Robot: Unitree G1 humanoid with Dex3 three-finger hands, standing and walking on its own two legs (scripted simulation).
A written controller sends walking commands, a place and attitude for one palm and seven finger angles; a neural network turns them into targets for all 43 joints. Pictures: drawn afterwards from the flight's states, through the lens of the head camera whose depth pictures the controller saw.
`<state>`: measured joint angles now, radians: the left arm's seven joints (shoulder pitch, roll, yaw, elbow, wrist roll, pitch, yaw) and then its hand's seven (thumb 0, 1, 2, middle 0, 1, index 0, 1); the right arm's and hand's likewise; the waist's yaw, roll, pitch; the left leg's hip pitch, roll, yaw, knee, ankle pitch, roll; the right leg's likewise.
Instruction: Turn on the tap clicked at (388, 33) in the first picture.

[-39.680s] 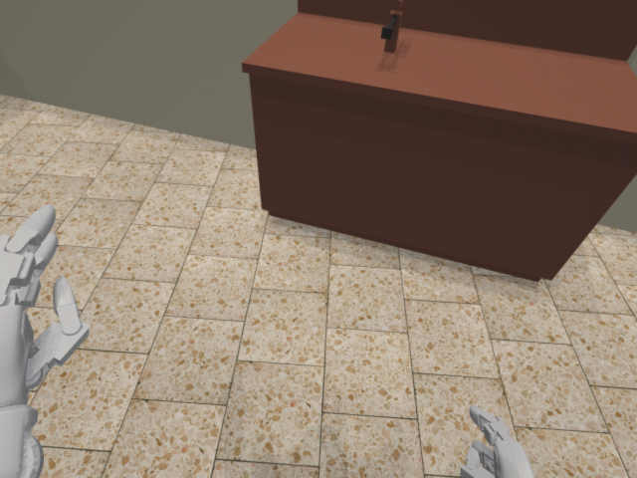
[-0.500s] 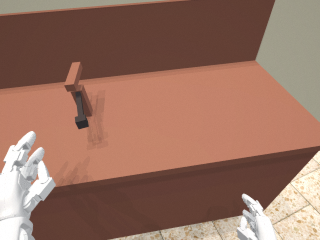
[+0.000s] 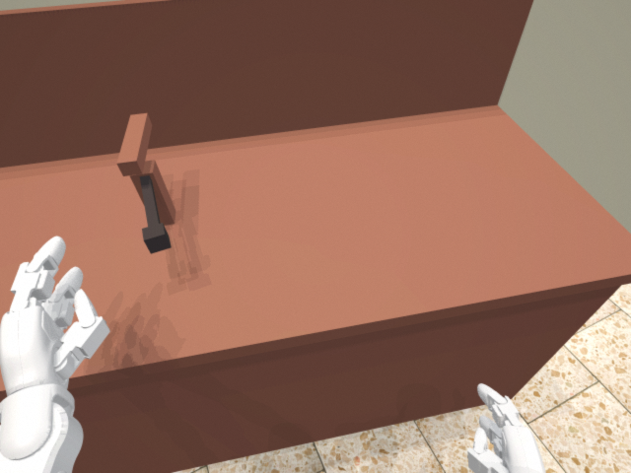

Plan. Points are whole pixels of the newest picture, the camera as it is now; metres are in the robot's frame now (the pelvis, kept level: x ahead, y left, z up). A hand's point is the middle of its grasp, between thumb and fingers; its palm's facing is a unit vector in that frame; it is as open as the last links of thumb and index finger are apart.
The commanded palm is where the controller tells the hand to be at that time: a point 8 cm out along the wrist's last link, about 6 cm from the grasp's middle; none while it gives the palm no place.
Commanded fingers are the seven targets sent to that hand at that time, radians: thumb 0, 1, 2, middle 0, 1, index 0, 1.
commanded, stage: reach beside the lever's end, fingers flat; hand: left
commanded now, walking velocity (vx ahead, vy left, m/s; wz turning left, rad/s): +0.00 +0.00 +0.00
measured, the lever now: (156, 238) +0.38 +0.27 +0.09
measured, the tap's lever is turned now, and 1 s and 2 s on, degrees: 12 12 12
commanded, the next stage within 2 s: push the lever round in 1.52 s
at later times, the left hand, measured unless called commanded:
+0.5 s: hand (93, 294) +0.27 +0.30 +0.11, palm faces +0.52 -0.85 -0.09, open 7.6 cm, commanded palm +0.24 +0.34 +0.10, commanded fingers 0.00 0.90 0.90 -0.17 -0.20 -0.17 -0.20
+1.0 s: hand (87, 271) +0.31 +0.34 +0.09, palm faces +0.52 -0.85 -0.08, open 7.8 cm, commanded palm +0.27 +0.37 +0.08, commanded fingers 0.00 0.90 0.90 -0.15 -0.15 -0.15 -0.15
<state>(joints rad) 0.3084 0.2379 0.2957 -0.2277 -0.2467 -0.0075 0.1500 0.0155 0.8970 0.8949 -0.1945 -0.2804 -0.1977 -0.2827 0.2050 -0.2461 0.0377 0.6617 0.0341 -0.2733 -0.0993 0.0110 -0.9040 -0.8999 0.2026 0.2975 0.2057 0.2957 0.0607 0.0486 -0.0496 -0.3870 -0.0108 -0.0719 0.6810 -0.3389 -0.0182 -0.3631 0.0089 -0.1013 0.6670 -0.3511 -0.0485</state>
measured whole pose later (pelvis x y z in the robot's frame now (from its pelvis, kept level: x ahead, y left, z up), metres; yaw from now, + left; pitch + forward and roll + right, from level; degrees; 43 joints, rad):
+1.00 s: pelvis +0.00 +0.02 +0.00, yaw -1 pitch +6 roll -1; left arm -0.12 0.36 0.48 0.39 -0.22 -0.16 0.03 0.02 0.90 0.90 -0.15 -0.16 -0.16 -0.16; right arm 0.24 -0.26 0.01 0.70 0.03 -0.17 -0.10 0.01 -0.90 -0.90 0.20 0.30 0.21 0.30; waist 0.02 0.03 -0.05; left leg -0.48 -0.01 -0.05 0.71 -0.34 0.01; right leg -0.45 0.01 -0.08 0.66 -0.32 -0.03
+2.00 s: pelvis +0.01 +0.02 +0.00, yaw -2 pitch +9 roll -2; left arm -0.17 0.33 0.45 0.45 -0.18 -0.18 0.08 0.01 0.90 0.89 -0.15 -0.15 -0.15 -0.15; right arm 0.26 -0.26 0.01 0.67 0.02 -0.09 -0.07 0.01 -0.90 -0.90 0.20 0.30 0.21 0.30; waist -0.01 0.03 -0.09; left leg -0.52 0.00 -0.03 0.74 -0.37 0.01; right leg -0.49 0.02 -0.06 0.68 -0.34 -0.02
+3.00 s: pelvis +0.00 +0.02 -0.01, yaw -1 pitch +8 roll -1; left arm -0.26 0.18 0.32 0.44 -0.09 -0.19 0.40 0.02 0.90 0.89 -0.15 -0.15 -0.15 -0.15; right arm 0.21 -0.24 0.00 0.70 -0.01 -0.06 -0.05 0.01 -0.91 -0.90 0.20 0.30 0.21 0.30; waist -0.01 0.03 -0.08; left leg -0.53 0.00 -0.06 0.76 -0.36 0.00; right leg -0.50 0.02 -0.08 0.71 -0.35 -0.03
